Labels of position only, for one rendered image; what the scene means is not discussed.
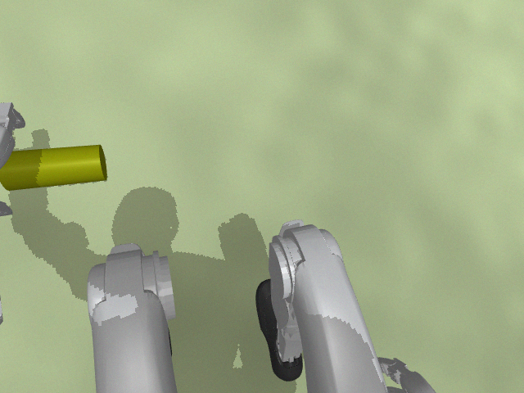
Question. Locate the right robot hand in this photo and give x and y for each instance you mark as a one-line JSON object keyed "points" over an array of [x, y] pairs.
{"points": [[411, 382]]}

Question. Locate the right robot foot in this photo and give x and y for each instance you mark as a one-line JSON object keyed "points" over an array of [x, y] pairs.
{"points": [[268, 325]]}

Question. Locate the left robot hand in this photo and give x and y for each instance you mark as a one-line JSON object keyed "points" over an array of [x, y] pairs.
{"points": [[10, 120]]}

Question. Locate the can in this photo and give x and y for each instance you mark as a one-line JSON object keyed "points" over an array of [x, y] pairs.
{"points": [[53, 167]]}

